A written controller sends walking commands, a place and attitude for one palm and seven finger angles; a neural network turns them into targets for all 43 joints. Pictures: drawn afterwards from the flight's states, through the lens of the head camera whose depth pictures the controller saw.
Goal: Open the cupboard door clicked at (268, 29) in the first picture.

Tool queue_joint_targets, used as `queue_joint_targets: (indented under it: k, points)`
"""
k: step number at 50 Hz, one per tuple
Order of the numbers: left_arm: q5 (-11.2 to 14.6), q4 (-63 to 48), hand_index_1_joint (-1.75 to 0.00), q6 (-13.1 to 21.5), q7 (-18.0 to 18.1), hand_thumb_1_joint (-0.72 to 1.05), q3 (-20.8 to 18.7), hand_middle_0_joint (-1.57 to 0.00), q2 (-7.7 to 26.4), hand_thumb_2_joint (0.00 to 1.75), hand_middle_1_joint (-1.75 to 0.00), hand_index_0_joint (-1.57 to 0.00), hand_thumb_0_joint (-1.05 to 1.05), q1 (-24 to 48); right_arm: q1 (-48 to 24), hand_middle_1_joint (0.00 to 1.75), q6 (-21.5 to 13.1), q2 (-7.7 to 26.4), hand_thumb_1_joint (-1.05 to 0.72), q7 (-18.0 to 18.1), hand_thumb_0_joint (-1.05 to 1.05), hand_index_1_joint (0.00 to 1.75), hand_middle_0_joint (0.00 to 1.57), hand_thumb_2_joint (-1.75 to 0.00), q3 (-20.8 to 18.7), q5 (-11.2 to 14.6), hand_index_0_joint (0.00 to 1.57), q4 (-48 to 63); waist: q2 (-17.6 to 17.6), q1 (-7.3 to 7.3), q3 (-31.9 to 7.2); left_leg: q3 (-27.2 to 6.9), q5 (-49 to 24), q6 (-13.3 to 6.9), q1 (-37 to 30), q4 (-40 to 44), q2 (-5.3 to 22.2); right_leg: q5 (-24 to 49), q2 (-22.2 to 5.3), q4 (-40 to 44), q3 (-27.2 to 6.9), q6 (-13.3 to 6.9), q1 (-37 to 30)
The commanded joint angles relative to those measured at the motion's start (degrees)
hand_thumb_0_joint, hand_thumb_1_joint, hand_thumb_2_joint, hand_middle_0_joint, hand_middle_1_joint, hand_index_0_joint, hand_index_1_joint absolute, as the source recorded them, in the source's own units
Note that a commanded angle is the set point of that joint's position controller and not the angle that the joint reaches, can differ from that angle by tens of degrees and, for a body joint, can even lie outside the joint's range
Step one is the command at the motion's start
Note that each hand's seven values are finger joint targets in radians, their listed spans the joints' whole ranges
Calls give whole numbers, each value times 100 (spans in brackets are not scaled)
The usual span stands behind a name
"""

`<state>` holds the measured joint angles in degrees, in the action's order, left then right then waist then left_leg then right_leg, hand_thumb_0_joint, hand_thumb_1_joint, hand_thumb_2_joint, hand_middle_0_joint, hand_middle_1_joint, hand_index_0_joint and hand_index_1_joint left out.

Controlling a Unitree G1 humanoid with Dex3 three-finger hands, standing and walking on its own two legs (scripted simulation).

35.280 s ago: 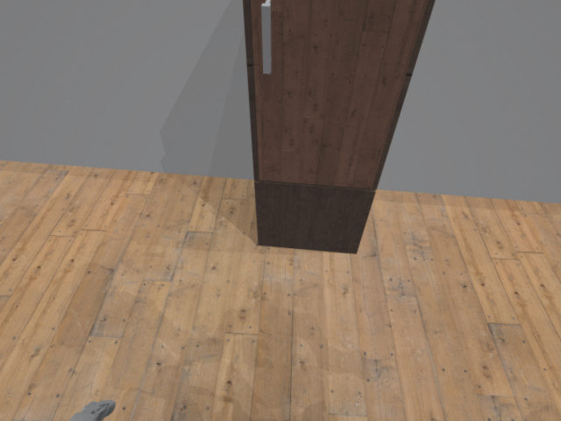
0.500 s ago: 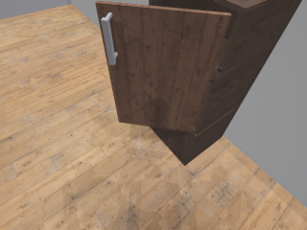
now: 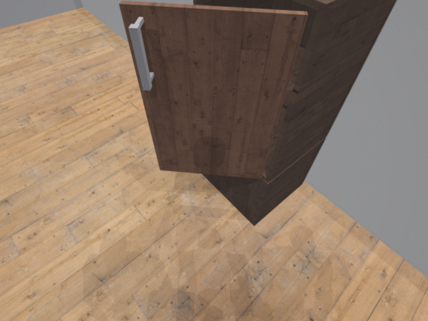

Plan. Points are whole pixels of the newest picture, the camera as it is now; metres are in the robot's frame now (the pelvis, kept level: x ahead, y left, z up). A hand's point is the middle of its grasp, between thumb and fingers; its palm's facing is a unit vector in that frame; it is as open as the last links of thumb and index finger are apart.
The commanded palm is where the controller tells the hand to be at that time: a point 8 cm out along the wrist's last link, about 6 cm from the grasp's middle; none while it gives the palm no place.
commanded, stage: look again from close up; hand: left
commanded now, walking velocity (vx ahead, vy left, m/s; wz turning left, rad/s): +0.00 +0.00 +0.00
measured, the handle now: (143, 55) +0.64 +0.20 +0.15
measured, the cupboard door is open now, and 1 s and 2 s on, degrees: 44 44 44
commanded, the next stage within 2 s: shuffle to correct the standing spot in 0.46 s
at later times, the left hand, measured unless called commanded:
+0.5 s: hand out of the picture -0.05 +0.20 -0.17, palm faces +0.03 -0.97 -0.25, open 7.4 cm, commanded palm none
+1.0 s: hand out of the picture -0.10 +0.18 -0.19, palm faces +0.01 -0.99 -0.13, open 7.4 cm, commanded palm none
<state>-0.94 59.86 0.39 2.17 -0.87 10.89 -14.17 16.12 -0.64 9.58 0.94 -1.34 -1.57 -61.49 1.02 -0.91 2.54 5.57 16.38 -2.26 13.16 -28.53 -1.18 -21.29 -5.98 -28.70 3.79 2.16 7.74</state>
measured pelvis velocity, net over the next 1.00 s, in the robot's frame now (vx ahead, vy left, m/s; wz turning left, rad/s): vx -0.08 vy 0.02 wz -0.06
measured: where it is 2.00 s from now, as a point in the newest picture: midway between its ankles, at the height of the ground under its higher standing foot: outside the picture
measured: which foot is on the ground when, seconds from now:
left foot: down 0.00-1.00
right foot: down 0.00-0.90, up 0.92-1.00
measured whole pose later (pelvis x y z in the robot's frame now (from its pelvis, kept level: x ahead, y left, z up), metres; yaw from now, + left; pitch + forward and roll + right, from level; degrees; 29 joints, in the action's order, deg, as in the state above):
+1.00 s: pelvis -0.08 +0.02 -0.01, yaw -4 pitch -2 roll +0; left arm -1.5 62.0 -2.0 0.2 -3.2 7.1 -22.3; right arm 24.5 -1.2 7.4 0.8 -2.5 -1.5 -62.0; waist 1.8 -0.7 0.0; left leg 8.1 15.8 -4.4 15.1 -32.6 -0.5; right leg -21.6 -3.3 -54.8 -0.1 -1.7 24.9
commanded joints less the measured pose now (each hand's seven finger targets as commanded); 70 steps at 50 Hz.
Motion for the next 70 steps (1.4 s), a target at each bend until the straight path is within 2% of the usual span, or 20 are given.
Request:
queue_joint_targets:
  k: [1, 4, 17, 31, 35, 38, 41, 43, 44, 45, 46, 48, 51, 59, 63, 64, 65, 66, 67, 70]
  points:
    - [-4, -500, -30, 135, 72, 90, -169, -20, 769, 90, -30, -20, 0, -711, 132, 30, -220, 1009, -90, 131, 0, 30, 20, -90, -225, 32, 20, 609, 167, 159, -1159, -756, -3952, -152, -649, -510, 787, 2791, -20, -86, -211, -449, -16]
    - [-14, -639, -30, 100, 68, 90, -239, -20, 1009, 90, -30, -20, 0, -615, -46, 30, -122, 908, -90, 104, 0, 30, 20, -90, -246, 59, 20, 776, 84, 105, -841, -389, -2402, -39, 64, -468, 510, 3838, -315, -189, -323, -527, -284]
    - [-61, -714, -30, -5, -67, 90, -156, -20, 1159, 90, -30, -20, 0, -187, -366, 30, 22, 1234, -90, -37, 0, 30, 20, -90, -238, 25, 20, 844, -101, 38, 360, -771, 844, -5, 500, 710, 643, -518, -8, 820, -469, -369, 1010]
    - [-88, -227, -30, -62, -73, 90, -60, -20, 626, 90, -30, -20, 0, -1085, 103, 30, 104, 892, -90, -64, 0, 30, 20, -90, -137, 24, 20, 454, -252, 134, 33, -890, 1875, 66, 537, 1176, 698, -1215, 133, 852, -431, -290, 841]
    - [-74, -115, -30, -101, -118, 90, -147, -20, 577, 90, -30, -20, 0, -1350, 142, 30, 162, 853, -90, -48, 0, 30, 20, -90, -173, 25, 20, 385, -44, 180, 488, -642, 1947, 90, 802, 883, 568, -1423, 144, 857, -684, -472, 1056]
    - [-47, -46, -30, -96, -140, 90, -267, -20, 649, 90, -30, -20, 0, -1460, 268, 30, 181, 639, -90, -37, 0, 30, 20, -90, -188, 32, 20, 371, 458, 144, 433, -178, 1470, 189, 763, -213, 226, -1911, -160, 1217, -1222, -759, 1260]
    - [-45, -279, -30, -45, -35, 90, -427, -20, 861, 90, -30, -20, 0, -691, 791, 30, 208, 412, -90, -42, 0, 30, 20, -90, -266, 48, 20, 254, 1389, -308, 191, -77, 639, 203, 43, -2208, 225, -2293, -1023, 2114, -1979, -1052, 2265]
    - [-65, -369, -30, -11, -31, 90, -396, -20, 672, 90, -30, -20, 0, -296, 1231, 30, 69, 222, -90, -65, 0, 30, 20, -90, -228, 90, 20, 141, 751, -503, 353, -169, 841, 109, -508, -888, 400, -1858, -693, 1296, -1349, -826, 2494]
    - [-64, -372, -30, -34, -62, 90, -328, -20, 468, 90, -30, -20, 0, -458, 1508, 30, -34, 232, -90, -63, 0, 30, 20, -90, -180, 82, 20, 61, -147, -428, 562, -443, 1287, 47, -545, 414, 428, -1652, -139, 136, -974, -695, 2511]
    - [-31, -417, -30, -54, -99, 90, -258, -20, 71, 90, -30, -20, 0, -649, 1824, 30, -121, 629, -90, -9, 0, 30, 20, -90, -262, 14, 20, -62, -1878, -408, 720, -2143, 2550, -190, -667, 1672, 1388, -1213, 588, -1659, -235, -445, 3138]
    - [-71, -588, -30, -2, -127, 90, -253, -20, 10, 90, -30, -20, 0, -380, 1937, 30, -177, 849, -90, 62, 0, 30, 20, -90, -306, 23, 20, -52, -2118, -380, 1060, -3222, 2823, -529, -410, 2404, 2131, -749, 501, -2700, -113, -409, 3533]
    - [-97, -489, -30, 23, -199, 90, -294, -20, 20, 90, -30, -20, 0, -431, 1151, 30, -202, 657, -90, 69, 0, 30, 20, -90, -232, 15, 20, 102, -922, 2, 802, -2880, 2690, -775, 437, 2519, 2089, 42, 76, -3544, -491, -461, 3050]
    - [-76, -273, -30, 13, -251, 90, -284, -20, -117, 90, -30, -20, 0, -782, 807, 30, -345, 428, -90, 77, 0, 30, 20, -90, -139, 67, 20, 138, -519, 258, 547, -1877, 1414, -707, 593, 2453, 1694, 891, -69, -3515, -386, -302, 2643]
    - [-51, -650, -30, 61, -262, 90, -218, -20, -239, 90, -30, -20, 0, 121, 1376, 30, -304, 426, -90, 82, 0, 30, 20, -90, -176, -7, 20, -204, -578, -136, 385, -1214, 407, -915, -300, 2036, 1682, 320, 82, -993, 131, -273, 1957]
    - [-60, -485, -30, 154, -204, 90, -287, -20, -100, 90, -30, -20, 0, -494, 1207, 30, -250, 325, -90, 51, 0, 30, 20, -90, -145, 22, 20, -195, -77, 205, -19, -771, 273, -553, 394, 917, 1281, 824, 291, 380, 191, -345, -3]
    - [-72, -319, -30, 205, -149, 90, -344, -20, 149, 90, -30, -20, 0, -1000, 1093, 30, -256, 183, -90, 20, 0, 30, 20, -90, -113, 65, 20, -111, 456, 404, -199, -346, 647, -308, 1298, 121, 876, 408, -252, 621, -535, -570, -1082]
    - [-71, -162, -30, 239, -97, 90, -435, -20, 648, 90, -30, -20, 0, -1563, 954, 30, -249, -8, -90, -19, 0, 30, 20, -90, -84, 89, 20, 73, 1533, 585, -241, 314, 1331, 7, 2501, -1241, 188, -12, -1485, 1164, -2191, -1124, -1825]
    - [-13, -144, -30, 228, -42, 90, -491, -20, 888, 90, -30, -20, 0, -1841, 635, 30, -195, 244, -90, -45, 0, 30, 20, -90, -142, 27, 20, 242, 1239, 665, -179, 0, 1834, 50, 2781, -2525, 308, -289, -2114, 1766, -2890, -1544, -1481]
    - [-7, -197, -30, 236, -10, 90, -490, -20, 729, 90, -30, -20, 0, -1485, 499, 30, -174, 280, -90, -73, 0, 30, 20, -90, -215, 7, 20, 269, 680, 489, 83, -324, 1298, 37, 2856, -3117, 545, -617, -1922, 1894, -2564, -1635, -1001]
    - [-22, -400, -30, 303, -13, 90, -361, -20, 263, 90, -30, -20, 0, -636, 518, 30, -50, 127, -90, -158, 0, 30, 20, -90, -230, -8, 20, 220, 587, 33, 437, -400, 298, 149, 2300, -3302, 802, -39, -1294, 1977, -1294, -1208, 289]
